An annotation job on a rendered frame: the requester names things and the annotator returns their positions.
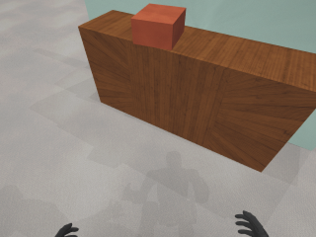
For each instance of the robot right hand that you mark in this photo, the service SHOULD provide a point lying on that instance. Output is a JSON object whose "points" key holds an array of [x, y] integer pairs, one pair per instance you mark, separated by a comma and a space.
{"points": [[257, 230]]}

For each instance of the pedestal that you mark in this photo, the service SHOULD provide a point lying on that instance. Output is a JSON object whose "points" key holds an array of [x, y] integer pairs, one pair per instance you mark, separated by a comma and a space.
{"points": [[240, 98]]}

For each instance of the carton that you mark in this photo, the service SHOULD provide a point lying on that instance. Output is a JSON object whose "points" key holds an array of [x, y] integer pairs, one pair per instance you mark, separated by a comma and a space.
{"points": [[158, 26]]}

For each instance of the robot left hand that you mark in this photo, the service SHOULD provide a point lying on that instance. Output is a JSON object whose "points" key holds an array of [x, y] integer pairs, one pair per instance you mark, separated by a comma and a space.
{"points": [[65, 230]]}

